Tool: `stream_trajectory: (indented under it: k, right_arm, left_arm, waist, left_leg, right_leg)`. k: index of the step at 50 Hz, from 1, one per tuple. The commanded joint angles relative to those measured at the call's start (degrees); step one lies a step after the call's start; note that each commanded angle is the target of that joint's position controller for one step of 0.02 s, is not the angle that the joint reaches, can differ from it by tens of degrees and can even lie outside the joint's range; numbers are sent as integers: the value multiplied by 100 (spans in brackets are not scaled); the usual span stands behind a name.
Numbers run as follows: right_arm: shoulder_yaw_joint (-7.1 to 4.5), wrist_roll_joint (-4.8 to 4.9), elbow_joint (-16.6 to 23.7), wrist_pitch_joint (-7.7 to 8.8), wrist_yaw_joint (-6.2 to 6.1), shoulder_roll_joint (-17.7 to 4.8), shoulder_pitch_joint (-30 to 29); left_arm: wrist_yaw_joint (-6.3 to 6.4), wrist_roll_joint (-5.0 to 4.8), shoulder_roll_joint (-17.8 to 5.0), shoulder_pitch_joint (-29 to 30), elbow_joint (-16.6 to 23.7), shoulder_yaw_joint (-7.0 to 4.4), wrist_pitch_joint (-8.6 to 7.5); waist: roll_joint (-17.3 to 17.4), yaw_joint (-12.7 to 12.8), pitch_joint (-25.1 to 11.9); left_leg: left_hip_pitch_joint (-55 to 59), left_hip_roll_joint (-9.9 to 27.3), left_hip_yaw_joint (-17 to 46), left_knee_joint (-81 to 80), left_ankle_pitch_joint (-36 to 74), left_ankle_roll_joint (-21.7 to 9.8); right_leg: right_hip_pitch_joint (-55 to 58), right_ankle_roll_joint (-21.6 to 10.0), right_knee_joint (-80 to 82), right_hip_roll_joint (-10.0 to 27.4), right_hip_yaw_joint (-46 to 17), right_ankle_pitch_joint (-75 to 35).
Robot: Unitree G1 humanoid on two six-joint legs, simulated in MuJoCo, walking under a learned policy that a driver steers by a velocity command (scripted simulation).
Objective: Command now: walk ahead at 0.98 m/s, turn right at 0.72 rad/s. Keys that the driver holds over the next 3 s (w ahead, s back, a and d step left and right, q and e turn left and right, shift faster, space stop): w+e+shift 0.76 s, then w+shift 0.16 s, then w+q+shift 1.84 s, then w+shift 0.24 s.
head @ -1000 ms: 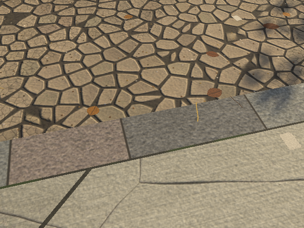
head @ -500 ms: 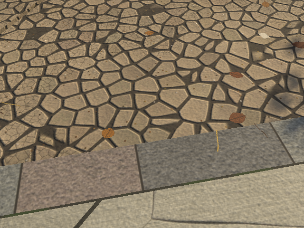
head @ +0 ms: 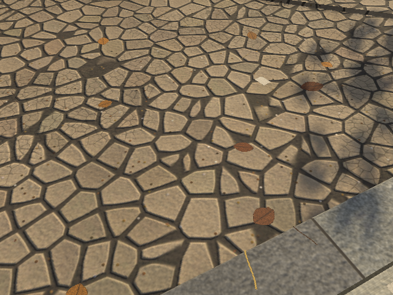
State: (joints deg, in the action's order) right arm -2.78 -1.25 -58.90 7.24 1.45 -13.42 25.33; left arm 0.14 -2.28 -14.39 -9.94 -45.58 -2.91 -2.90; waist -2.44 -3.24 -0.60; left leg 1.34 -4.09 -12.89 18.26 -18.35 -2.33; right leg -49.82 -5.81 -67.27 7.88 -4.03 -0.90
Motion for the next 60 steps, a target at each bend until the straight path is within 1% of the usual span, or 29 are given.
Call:
stream_trajectory:
  k: [1,4,7,10,11,12,13,15,16,20,22,23,26,31,33,34,35,36,37,38,40,43,48,51,54,57,58,59,60]
  right_arm:
    - [-11,-29,557,161,-167,-572,-649]
    - [-27,4,551,40,-284,-863,-281]
    - [-104,-13,788,-148,-450,-1304,-373]
    - [-217,68,1282,-270,-406,-1599,-1421]
    - [-22,95,1433,-99,-222,-765,-1815]
    - [223,298,1958,244,-72,124,-998]
    - [213,325,2296,512,15,-301,-1482]
    - [132,321,2449,536,-18,-489,-1774]
    - [128,219,2447,429,-44,-438,-1627]
    - [37,27,2703,88,-177,-608,-1981]
    - [93,-92,2920,83,-226,-247,-2473]
    - [-19,-23,2862,104,-240,-350,-2272]
    - [-169,189,3167,118,-185,-505,-2880]
    - [-478,415,2817,258,-3,-1015,-2342]
    - [-621,372,2304,253,55,-1191,-766]
    - [-523,265,2043,180,90,-1081,328]
    - [-497,-36,2040,95,139,-1351,705]
    - [-634,-143,2011,65,157,-1971,660]
    - [-604,-9,2050,-11,78,-1569,198]
    - [-378,-40,2031,-91,-19,-772,-88]
    - [-131,-22,1637,-5,-70,-592,-338]
    - [114,77,1184,-54,-18,-101,-363]
    - [122,173,765,-149,-250,-558,362]
    - [217,247,532,-246,-272,-373,1045]
    - [253,151,413,-377,-285,-460,1303]
    - [84,-29,370,-458,-204,-1106,685]
    - [120,-168,705,-345,-186,-811,141]
    - [277,-222,857,-119,-142,151,782]
    - [165,452,1041,29,-110,-115,767]
  left_arm:
    - [-120,44,-59,80,327,23,-49]
    - [-355,17,-45,778,693,58,-167]
    - [-555,-43,-339,618,876,-70,-190]
    - [-408,-48,-1436,-2684,147,-596,52]
    - [-272,-16,-1323,-2975,-201,-551,147]
    - [-308,253,-1116,-2175,205,-377,15]
    - [-322,315,-681,-2131,314,-280,-107]
    - [-393,216,-575,-1729,395,-260,-288]
    - [-381,174,-592,-1237,560,-241,-343]
    - [-83,70,-521,-813,797,-183,-312]
    - [107,86,-635,-613,787,-230,-218]
    - [113,181,-724,-661,772,-276,-192]
    - [203,-46,-455,-1135,552,-241,-76]
    - [328,-23,-402,-1065,538,-298,46]
    - [211,101,-379,-802,646,-204,79]
    - [53,264,238,-847,754,32,63]
    - [5,201,872,-1792,840,246,-53]
    - [118,-381,386,-2553,1142,211,-151]
    - [166,-453,-201,-1816,1098,137,-150]
    - [220,-131,-634,-380,1216,27,-27]
    - [154,34,-26,93,1680,187,71]
    - [-117,-124,396,54,2018,349,82]
    - [-138,152,568,748,2394,555,-88]
    - [-232,259,706,2042,2785,629,-256]
    - [-329,67,407,2445,2825,441,-481]
    - [-156,-120,-542,-140,2159,-100,-319]
    - [-48,-41,-846,-1591,1678,-210,-272]
    - [-15,224,-1110,-1972,1379,-187,-225]
    - [-43,407,-811,-2362,1221,-231,-267]
  waist:
    - [128,301,997]
    - [21,94,1126]
    - [562,449,590]
    - [971,2184,-841]
    - [-693,1988,-142]
    - [-2250,649,-643]
    - [-1407,914,-1126]
    - [882,364,-303]
    - [1019,58,-92]
    - [800,-56,460]
    - [460,129,389]
    - [69,203,126]
    - [-256,627,154]
    - [-413,553,120]
    - [-13,-169,-677]
    - [542,-515,-1281]
    - [3372,-251,-1226]
    - [4559,128,-1887]
    - [2487,48,-1620]
    - [138,-327,-463]
    - [-19,-23,390]
    - [470,572,658]
    - [82,607,606]
    - [307,32,637]
    - [1010,-155,422]
    - [1738,1532,-406]
    - [1376,1996,-1299]
    - [-777,1135,-1923]
    - [-1418,1402,-2368]
  left_leg:
    - [-1172,1467,216,-1239,2065,-192]
    - [-43,1652,-64,-1010,3251,74]
    - [412,1692,-425,96,7196,252]
    - [-965,1687,-119,4079,8233,-45]
    - [-2633,497,31,6784,1653,17]
    - [-4823,-270,1358,8363,-1409,55]
    - [-5283,-90,2227,8110,-916,-315]
    - [-4962,388,2172,6955,-161,-429]
    - [-4573,547,2232,6506,5,-266]
    - [-3485,803,1827,4334,453,345]
    - [-2164,422,1348,3101,1838,496]
    - [-1764,283,1423,2995,2673,508]
    - [-1944,109,1844,1214,3190,571]
    - [-2241,922,2504,-373,3611,332]
    - [-186,1131,2196,-152,3940,498]
    - [2083,1535,2502,1526,2948,504]
    - [2889,1763,3350,2603,4184,499]
    - [3371,3164,5776,1113,3034,-408]
    - [2815,3327,6540,-47,-1157,-1203]
    - [1597,2783,5292,-407,-1583,-986]
    - [-165,2461,4472,-208,219,-837]
    - [-1816,1547,2557,-142,1384,-261]
    - [-866,1521,2231,-105,2693,-340]
    - [-862,1527,2475,-744,3976,-528]
    - [-569,1297,2119,-374,6631,-600]
    - [-397,1487,2336,2404,7498,-508]
    - [-2017,991,2485,4107,4648,-489]
    - [-3449,366,2680,5999,-1450,-457]
    - [-4260,197,2941,6714,-871,-304]
  right_leg:
    - [258,-35,773,15,134,-994]
    - [-76,-197,1782,-170,636,-1017]
    - [1338,-349,2193,-845,1629,-385]
    - [5405,-843,2451,-1103,1069,547]
    - [5843,-1022,2941,-737,42,859]
    - [6907,-2129,3734,104,-3143,1780]
    - [6951,-2147,4967,479,-4437,2882]
    - [5365,-1631,5342,366,-3971,3096]
    - [4454,-1627,5225,165,-3657,2789]
    - [2499,-1420,5436,-708,-2117,1618]
    - [1483,-1104,5057,-1265,-1335,812]
    - [1505,-944,4759,-1382,-1259,599]
    - [2471,-622,4082,-1355,-1740,2072]
    - [4760,-369,2138,-1084,-2401,1303]
    - [4211,-58,-5,-1357,-1808,1148]
    - [1990,14,-1843,-1457,-1606,3896]
    - [-247,124,-4692,-1917,-1352,5247]
    - [-1367,326,-5716,-1492,-956,4337]
    - [-1810,390,-5380,-991,-570,2984]
    - [-1687,358,-5043,-754,-140,2367]
    - [-1381,302,-5392,-481,-346,2093]
    - [-821,-58,-3696,-453,-475,1917]
    - [-1919,22,-1875,-296,-212,1095]
    - [-546,93,-394,-182,751,181]
    - [1831,260,2100,-1095,1168,4]
    - [4682,-3,3567,-949,475,595]
    - [6998,-113,3024,-149,-324,724]
    - [8110,-472,2343,1260,-1904,-1510]
    - [7889,-1134,4107,1845,-3914,436]
